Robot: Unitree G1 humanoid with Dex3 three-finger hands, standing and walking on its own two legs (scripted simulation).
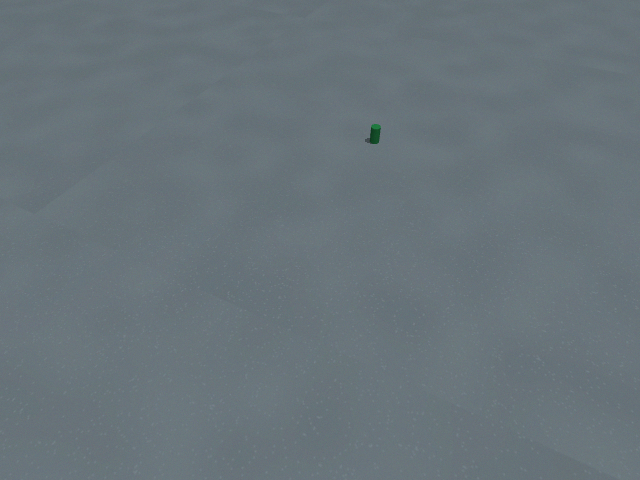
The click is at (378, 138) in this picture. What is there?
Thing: squat round
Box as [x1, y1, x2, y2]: [370, 124, 380, 143]
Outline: 373,124 371,126 370,142 377,143 380,126 377,124
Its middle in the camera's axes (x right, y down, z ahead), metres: +0.30 -0.58 +2.12
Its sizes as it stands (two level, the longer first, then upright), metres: 0.051 0.051 0.092
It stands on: the floor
